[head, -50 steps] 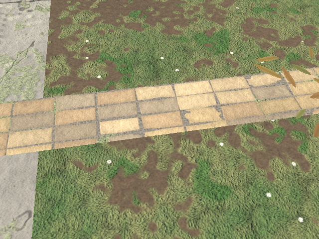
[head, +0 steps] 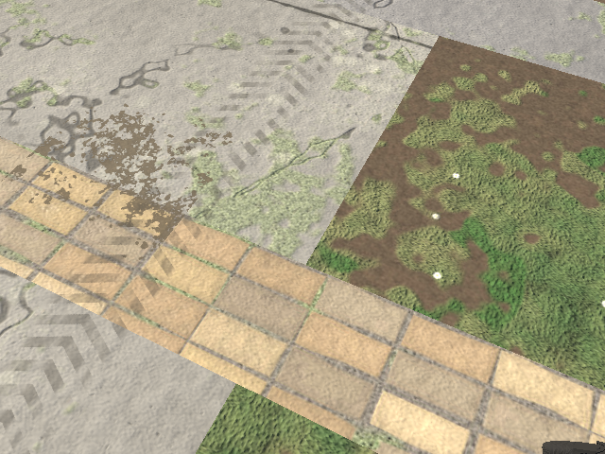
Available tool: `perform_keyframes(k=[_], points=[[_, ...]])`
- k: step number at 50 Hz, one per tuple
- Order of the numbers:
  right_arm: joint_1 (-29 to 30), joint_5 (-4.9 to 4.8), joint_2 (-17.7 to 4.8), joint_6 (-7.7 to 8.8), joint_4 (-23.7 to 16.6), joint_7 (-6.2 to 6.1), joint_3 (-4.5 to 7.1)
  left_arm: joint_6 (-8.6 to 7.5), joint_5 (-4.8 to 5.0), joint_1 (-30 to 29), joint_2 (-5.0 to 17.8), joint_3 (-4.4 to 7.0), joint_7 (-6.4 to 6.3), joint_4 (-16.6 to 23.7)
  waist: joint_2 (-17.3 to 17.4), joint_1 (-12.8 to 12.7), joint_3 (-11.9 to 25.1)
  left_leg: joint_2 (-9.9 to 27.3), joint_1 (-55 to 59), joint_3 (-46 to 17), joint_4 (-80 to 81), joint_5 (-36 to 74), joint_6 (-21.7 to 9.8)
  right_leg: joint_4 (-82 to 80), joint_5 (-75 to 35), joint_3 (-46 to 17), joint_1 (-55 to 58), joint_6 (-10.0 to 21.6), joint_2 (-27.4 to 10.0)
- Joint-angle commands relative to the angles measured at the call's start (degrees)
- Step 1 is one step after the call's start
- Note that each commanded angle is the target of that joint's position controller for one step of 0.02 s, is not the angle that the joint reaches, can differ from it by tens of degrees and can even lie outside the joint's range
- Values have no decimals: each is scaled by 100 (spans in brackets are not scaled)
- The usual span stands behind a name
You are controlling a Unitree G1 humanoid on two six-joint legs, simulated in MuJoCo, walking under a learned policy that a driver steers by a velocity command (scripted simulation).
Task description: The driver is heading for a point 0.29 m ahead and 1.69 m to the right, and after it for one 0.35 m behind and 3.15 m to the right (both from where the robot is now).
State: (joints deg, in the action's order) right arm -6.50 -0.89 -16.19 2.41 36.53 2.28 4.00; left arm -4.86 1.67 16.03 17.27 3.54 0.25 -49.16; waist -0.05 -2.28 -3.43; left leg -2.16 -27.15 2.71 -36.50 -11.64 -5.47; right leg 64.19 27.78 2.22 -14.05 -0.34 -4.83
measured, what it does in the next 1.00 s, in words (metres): walks ahead, turning right: right foot, then left foot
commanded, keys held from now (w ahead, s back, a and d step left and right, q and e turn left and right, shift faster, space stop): w+e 1.00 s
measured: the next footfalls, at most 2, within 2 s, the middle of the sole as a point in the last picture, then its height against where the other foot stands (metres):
right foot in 0.50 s outside the picture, level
left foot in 0.96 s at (343, 318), level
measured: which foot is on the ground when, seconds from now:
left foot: down 0.00-0.50, up 0.52-0.94, down 0.96-1.00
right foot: up 0.00-0.48, down 0.50-0.96, up 0.98-1.00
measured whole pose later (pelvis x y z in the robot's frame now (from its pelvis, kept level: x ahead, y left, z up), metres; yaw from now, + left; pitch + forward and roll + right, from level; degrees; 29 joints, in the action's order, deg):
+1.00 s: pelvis +0.57 -0.09 +0.00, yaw -29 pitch +3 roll +1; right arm -4.3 0.6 -15.3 7.3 38.4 0.8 2.6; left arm -1.7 1.6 20.6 17.6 4.4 -0.7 -41.0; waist -1.7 -3.3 0.4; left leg -2.0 -26.9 -1.5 -31.2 -7.5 -0.8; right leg 47.6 29.3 -12.3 -12.0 2.3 5.3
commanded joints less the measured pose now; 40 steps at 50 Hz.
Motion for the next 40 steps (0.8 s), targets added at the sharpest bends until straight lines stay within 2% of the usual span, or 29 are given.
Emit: perform_keyframes(k=[1, 2, 3, 5, 7, 9, 13, 16, 19, 20, 22, 23, 24, 25, 26, 27, 28, 29, 30, 31, 32, 34, 37, 40], points=[[-1020, 40, -728, 132, -10, -34, 207, -250, 43, -413, 682, 85, 12, 570, 125, 544, 1026, 1813, 3015, -2503, 1889, 908, -1064, 874, -635, -514, -2886, 158, -333], [-739, 88, -534, 168, -29, -32, 141, -164, -19, -264, 699, 118, 3, 497, 260, 321, 825, 1604, 2398, -2015, 2044, 1281, -945, 584, -922, -575, -2484, 136, -484], [-636, 119, -494, 210, -9, -33, 128, -64, -17, -59, 650, 121, 17, 415, 406, 181, 784, 1504, 2014, -1755, 2252, 1343, -884, 479, -1148, -606, -2136, 109, -554], [-627, 127, -541, 328, 127, -44, 146, 95, -17, 116, 484, 108, 4, 313, 371, 66, 670, 1433, 1714, -1280, 2543, 1676, -869, 283, -1493, -584, -2033, 23, -534], [-746, 175, -589, 388, 279, -94, 167, 164, -21, -131, 402, 101, -23, 365, 303, 134, 429, 1388, 1710, -855, 2712, 1896, -779, -77, -1985, -698, -2387, -55, -471], [-893, 201, -554, 393, 403, -159, 156, 157, -14, -403, 362, 109, -27, 438, 299, 254, 271, 1341, 1907, -525, 2788, 1936, -646, -625, -2542, -871, -2721, -92, -320], [-902, 182, -610, 396, 534, -238, 139, 85, -31, -840, 225, 74, 80, 560, 317, 428, 98, 1304, 2227, 20, 2939, 1808, -362, -1902, -3621, -698, -2684, -8, -91], [-1153, 144, -660, 342, 735, -281, 157, 72, -48, -1279, 82, -2, 185, 769, 243, 635, -135, 1486, 2771, 241, 2890, 2106, -304, -2489, -3619, -480, -2898, 101, -37], [-1325, 95, -733, 198, 876, -324, 188, 52, -61, -1607, 32, -42, 328, 1046, 214, 726, -218, 1716, 3463, 389, 2500, 2845, -306, -2798, -2991, -183, -3181, 255, 58], [-1283, 82, -786, 144, 879, -346, 200, 50, -56, -1619, 52, -36, 374, 1127, 258, 667, -173, 1751, 3575, 466, 2277, 3418, -271, -2871, -2692, -32, -3075, 335, 146], [-1148, 62, -968, 58, 827, -417, 237, 81, -54, -1354, 213, 40, 415, 1208, 527, 423, 187, 1747, 3655, 639, 1554, 5399, -148, -2843, -2083, 364, -2363, 555, 503], [-1085, 59, -1053, 15, 803, -456, 252, 106, -52, -937, 370, 120, 409, 1166, 664, 169, 472, 1725, 3609, 700, 920, 6224, -82, -2799, -1816, 491, -1768, 692, 714], [-973, 43, -1105, -12, 784, -481, 254, 118, -45, -169, 648, 260, 365, 1028, 616, -274, 881, 1595, 3251, 782, -118, 6291, 38, -3057, -1968, 473, -664, 886, 901], [-897, 40, -1064, 36, 709, -499, 215, 149, -59, 746, 1040, 433, 260, 865, 231, -769, 1379, 1332, 2120, 803, -1674, 4931, 252, -3428, -2313, -278, 1034, 1186, 588], [-1564, 241, -160, 204, 464, -364, -60, 146, -46, 924, 1610, 546, 178, 843, -1344, -183, 1947, 159, -592, 498, -3921, -810, 653, -3513, -2066, -3262, 3309, 2270, -980], [-1215, 96, -425, 462, 406, -238, -74, 101, -58, 1043, 1273, 436, 171, 937, -983, -444, 2751, -220, -1501, -835, -4821, -2166, 618, -4398, -1556, -5092, 3974, 2707, -1461], [-626, -129, -729, 603, 216, -159, 10, 82, -95, 857, 971, 359, 154, 942, -633, -571, 1984, 173, -2003, -1056, -4696, -1704, 469, -4563, -1590, -4202, 3529, 2327, -1272], [-414, -118, -690, 666, 128, -160, -29, 71, -66, 479, 784, 305, 146, 1015, -129, -333, 1357, 436, -1912, -977, -4118, -1230, 393, -4607, -1904, -3466, 2618, 2086, -1026], [-337, 21, -681, 661, 154, -197, 0, 75, -59, 84, 623, 251, 150, 1106, 176, -61, 879, 607, -1618, -869, -3564, -1040, 437, -4696, -2516, -2951, 1705, 1930, -799], [-437, 109, -750, 594, 167, -215, 54, 73, -117, -143, 484, 194, 128, 1212, 100, 147, 732, 736, -1195, -868, -3274, -897, 495, -4837, -2981, -2611, 1099, 1889, -638], [-553, 139, -725, 512, 157, -216, 70, 82, -136, -254, 491, 189, 113, 1288, -4, 283, 646, 771, -955, -836, -3053, -827, 574, -4967, -3157, -2478, 709, 1888, -531], [-630, 179, -568, 388, 147, -245, 34, 66, -112, -273, 627, 225, 59, 1299, -92, 375, 541, 793, -786, -668, -2474, -661, 776, -5083, -3626, -2119, 165, 1884, -405], [-33, 205, -336, 335, -22, -269, -71, 102, -66, -118, 834, 288, -45, 1247, -253, 199, 408, 611, -522, -492, -1127, 442, 969, -5063, -3527, -1580, -346, 1612, -19], [564, 127, -296, 378, -135, -210, -104, 187, -29, 189, 848, 294, -90, 1163, -468, -118, 484, 284, -80, -448, 64, 1509, 999, -4860, -2889, -1589, -335, 1338, 132]])
Velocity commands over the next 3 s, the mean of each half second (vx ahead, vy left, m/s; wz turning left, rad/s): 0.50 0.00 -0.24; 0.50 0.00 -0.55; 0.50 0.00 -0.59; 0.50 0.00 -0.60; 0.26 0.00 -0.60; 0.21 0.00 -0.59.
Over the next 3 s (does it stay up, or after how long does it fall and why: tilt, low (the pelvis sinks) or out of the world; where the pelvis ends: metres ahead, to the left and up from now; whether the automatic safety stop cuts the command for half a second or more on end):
stays up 1.05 -0.73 0.02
